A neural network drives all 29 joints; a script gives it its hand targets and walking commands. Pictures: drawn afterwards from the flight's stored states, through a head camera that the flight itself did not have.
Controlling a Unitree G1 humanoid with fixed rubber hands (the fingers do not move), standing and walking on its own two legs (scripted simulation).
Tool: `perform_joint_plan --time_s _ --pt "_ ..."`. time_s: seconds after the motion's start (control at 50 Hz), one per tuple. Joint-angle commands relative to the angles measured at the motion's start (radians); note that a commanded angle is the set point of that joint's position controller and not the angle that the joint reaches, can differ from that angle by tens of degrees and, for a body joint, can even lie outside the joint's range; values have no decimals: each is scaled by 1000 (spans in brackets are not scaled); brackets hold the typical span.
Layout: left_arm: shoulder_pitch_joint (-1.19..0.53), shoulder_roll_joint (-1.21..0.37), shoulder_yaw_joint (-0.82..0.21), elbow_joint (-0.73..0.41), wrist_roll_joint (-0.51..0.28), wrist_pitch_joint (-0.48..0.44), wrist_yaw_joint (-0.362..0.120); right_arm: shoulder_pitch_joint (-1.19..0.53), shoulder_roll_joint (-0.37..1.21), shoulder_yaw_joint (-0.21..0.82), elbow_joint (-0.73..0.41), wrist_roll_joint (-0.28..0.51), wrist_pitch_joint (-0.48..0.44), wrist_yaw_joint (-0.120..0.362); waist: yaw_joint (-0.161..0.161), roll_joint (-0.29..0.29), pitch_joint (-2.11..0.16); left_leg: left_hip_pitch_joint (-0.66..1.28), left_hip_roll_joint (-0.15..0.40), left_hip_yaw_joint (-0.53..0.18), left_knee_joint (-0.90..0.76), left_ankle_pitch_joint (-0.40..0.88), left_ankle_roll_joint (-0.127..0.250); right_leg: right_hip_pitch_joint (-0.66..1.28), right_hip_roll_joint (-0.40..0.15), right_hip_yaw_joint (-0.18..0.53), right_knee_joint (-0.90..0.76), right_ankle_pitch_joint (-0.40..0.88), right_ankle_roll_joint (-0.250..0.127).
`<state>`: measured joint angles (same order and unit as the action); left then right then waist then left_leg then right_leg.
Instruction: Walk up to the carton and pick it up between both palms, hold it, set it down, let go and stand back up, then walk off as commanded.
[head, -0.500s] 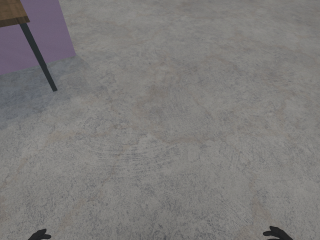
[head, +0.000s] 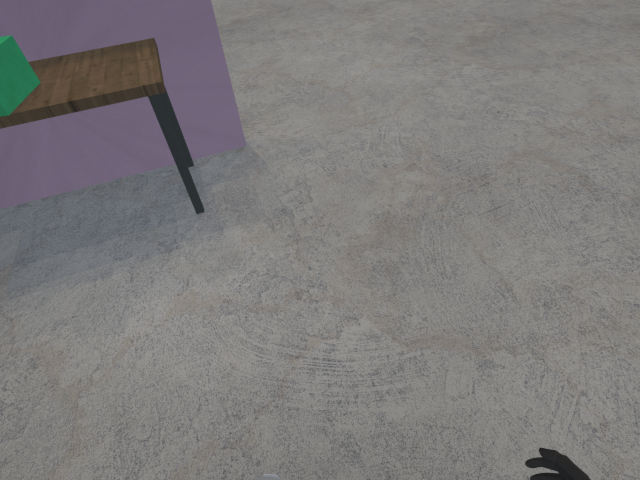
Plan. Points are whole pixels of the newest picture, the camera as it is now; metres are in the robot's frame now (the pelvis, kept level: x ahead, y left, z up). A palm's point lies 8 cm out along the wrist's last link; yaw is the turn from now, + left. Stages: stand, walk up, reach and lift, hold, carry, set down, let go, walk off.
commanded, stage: walk up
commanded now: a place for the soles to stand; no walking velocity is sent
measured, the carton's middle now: out of the picture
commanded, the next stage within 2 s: none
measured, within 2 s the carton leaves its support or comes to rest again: neither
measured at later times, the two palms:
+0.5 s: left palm (47, 418) +0.23 +0.42 -0.07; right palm (469, 335) +0.36 -0.21 -0.08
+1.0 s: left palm (43, 357) +0.32 +0.47 -0.06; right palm (398, 239) +0.58 -0.12 -0.09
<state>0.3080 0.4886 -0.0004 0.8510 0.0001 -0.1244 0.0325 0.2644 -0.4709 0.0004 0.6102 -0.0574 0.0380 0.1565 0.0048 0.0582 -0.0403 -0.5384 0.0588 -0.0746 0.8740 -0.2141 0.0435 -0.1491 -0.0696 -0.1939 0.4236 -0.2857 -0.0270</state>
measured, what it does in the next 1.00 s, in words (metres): walks ahead, turning left: left foot, then right foot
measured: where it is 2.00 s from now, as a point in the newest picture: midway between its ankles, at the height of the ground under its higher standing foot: (243, 360)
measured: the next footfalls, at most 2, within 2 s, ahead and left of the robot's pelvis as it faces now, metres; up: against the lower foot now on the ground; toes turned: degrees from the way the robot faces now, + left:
left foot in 0.20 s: +0.22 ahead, +0.18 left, +0.00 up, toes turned +10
right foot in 0.62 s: +0.39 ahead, +0.00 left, +0.00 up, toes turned +3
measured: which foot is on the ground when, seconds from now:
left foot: up 0.00-0.18, down 0.20-0.62, up 0.64-1.00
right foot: down 0.00-0.22, up 0.24-0.60, down 0.62-1.00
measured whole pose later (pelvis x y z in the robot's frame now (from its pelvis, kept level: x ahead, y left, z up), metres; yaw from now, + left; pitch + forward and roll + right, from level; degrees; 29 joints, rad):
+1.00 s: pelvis +0.37 +0.13 +0.00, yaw +16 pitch +0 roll +0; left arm 0.36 0.48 0.00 0.83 0.00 -0.13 0.02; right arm 0.26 -0.48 0.00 0.61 -0.04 0.01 0.13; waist 0.03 0.08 0.00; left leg -0.56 0.04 -0.10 0.86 -0.20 0.05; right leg -0.10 -0.10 -0.21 0.43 -0.32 0.02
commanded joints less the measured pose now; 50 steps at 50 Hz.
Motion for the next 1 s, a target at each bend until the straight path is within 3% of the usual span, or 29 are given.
perform_joint_plan --time_s 0.0,0.06,0.1,0.12,0.14,0.16,0.18,0.2,0.22,0.26,0.3,0.32,0.36,0.4,0.46,0.52,0.54,0.56,0.58,0.6,0.62,0.64,0.66,0.68,0.7,0.76,0.82,0.9,0.98 --pt "37 266 135 -47 11 -11 -15 -190 -123 -114 -43 17 -36 4 50 -121 124 -158 78 66 -136 96 -56 116 -247 66 -176 165 -146" --pt "28 278 134 -59 14 -9 -18 -208 -113 -115 -53 18 -47 7 43 -124 121 -73 82 97 -225 105 -30 99 -273 10 -117 324 -148" --pt "0 290 136 -64 14 -2 -19 -155 -120 -121 -39 14 -52 5 10 -128 58 28 57 119 -286 74 0 117 -286 -11 -48 342 -133" --pt "-33 289 135 -69 10 3 -20 -93 -128 -127 -17 11 -55 0 -29 -110 12 126 26 137 -340 75 20 101 -267 -39 21 371 -118" --pt "-64 275 131 -78 8 8 -18 27 -146 -139 20 2 -58 -10 -98 -49 -77 298 -33 160 -408 87 47 72 -215 -84 179 402 -89" --pt "-22 223 109 -83 10 13 -18 154 -198 -162 61 -7 -60 -27 -160 84 -170 541 -83 110 -431 43 92 -62 -146 -77 422 332 -58" --pt "60 147 84 -79 12 17 -22 185 -249 -184 64 -12 -56 -47 -157 277 -162 692 36 -139 -507 -23 124 -286 -40 -62 587 -67 -21" --pt "77 124 83 -96 2 18 -27 144 -288 -188 23 -5 -51 -62 -122 362 -157 821 171 -470 -524 -39 166 -556 60 -13 725 -316 23" --pt "32 200 97 -92 0 15 -24 124 -280 -176 15 29 -44 -65 -121 221 -128 736 195 -538 -587 -64 233 -572 34 61 715 -277 5" --pt "-19 246 87 -86 4 5 -30 66 -236 -160 1 46 -40 -68 -95 91 -22 583 170 -382 -569 60 222 -534 -27 122 653 -202 -11" --pt "-13 215 90 -72 -10 2 -35 48 -206 -145 1 41 -46 -76 -67 69 9 475 120 -229 -555 213 212 -461 -59 133 573 -133 -8" --pt "-10 203 89 -71 -14 3 -35 47 -209 -142 3 38 -49 -75 -63 74 28 427 100 -192 -559 226 207 -429 -59 124 524 -129 -6" --pt "14 187 88 -64 -16 7 -34 28 -205 -135 -8 29 -52 -65 -53 95 60 338 79 -152 -585 139 212 -393 -47 102 436 -110 0" --pt "38 187 93 -49 -16 7 -35 -6 -207 -131 -24 24 -51 -53 -38 96 77 263 81 -140 -634 -60 218 -358 -35 77 351 -24 5" --pt "35 173 106 -36 -8 -1 -34 -68 -192 -119 -46 22 -57 -34 -19 103 71 136 59 -114 -639 -235 188 -198 -3 53 218 168 6" --pt "126 191 122 15 3 -10 -22 -113 -170 -111 -58 21 -50 -27 35 19 28 16 13 -67 -467 -308 147 52 33 50 118 235 0" --pt "199 214 133 35 7 -16 -12 -118 -152 -105 -63 20 -51 -27 81 -51 -11 -48 -21 -42 -336 -263 116 190 21 65 75 179 -13" --pt "284 274 156 47 20 -21 -3 -90 -112 -98 -63 20 -56 -30 132 -211 -65 -132 -103 14 -108 -262 71 310 -101 219 -27 18 -38" --pt "270 347 175 17 36 -24 5 -25 -81 -88 -61 17 -55 -37 114 -251 -95 -213 -179 -23 114 -304 9 313 -361 609 -152 -274 -100" --pt "152 371 173 -32 32 -21 14 31 -155 -106 -25 7 -41 -47 61 -129 -38 -203 -135 -81 236 -269 -11 184 -439 724 -240 -512 -117" --pt "88 369 167 -42 24 -19 13 32 -201 -120 -13 6 -35 -46 34 -86 -30 -194 -87 -95 244 -233 -13 157 -453 726 -260 -531 -143" --pt "59 345 159 -47 25 -23 11 15 -218 -127 -2 4 -37 -47 21 -71 4 -198 -58 -83 253 -202 -18 122 -428 671 -260 -456 -146" --pt "51 305 147 -53 27 -27 9 2 -219 -134 9 6 -43 -48 17 -34 31 -180 -42 -86 261 -142 -28 90 -372 559 -255 -331 -127" --pt "32 277 139 -56 27 -32 8 16 -197 -137 14 15 -44 -47 1 -43 37 -165 -22 -104 244 -81 -45 85 -317 425 -244 -227 -99" --pt "37 266 134 -51 26 -33 6 11 -179 -134 12 25 -46 -43 4 -70 51 -139 -16 -99 222 -32 -57 60 -277 342 -240 -129 -73" --pt "36 249 124 -43 20 -34 7 -6 -143 -126 -1 36 -38 -33 -1 -128 95 -105 -14 -63 188 101 -67 2 -203 180 -230 43 -47" --pt "45 238 123 -51 12 -32 4 -40 -132 -120 -8 33 -35 -29 1 -131 105 -120 -3 -32 114 124 -74 45 -199 105 -210 171 -71" --pt "82 255 132 -53 9 -24 -4 -113 -116 -112 -32 23 -37 -26 29 -145 101 -140 23 19 -28 69 -62 119 -230 44 -143 308 -137" --pt "63 285 136 -77 9 -17 -6 -160 -120 -115 -43 15 -49 -18 34 -159 99 -35 74 63 -231 68 -23 96 -285 31 -73 330 -144"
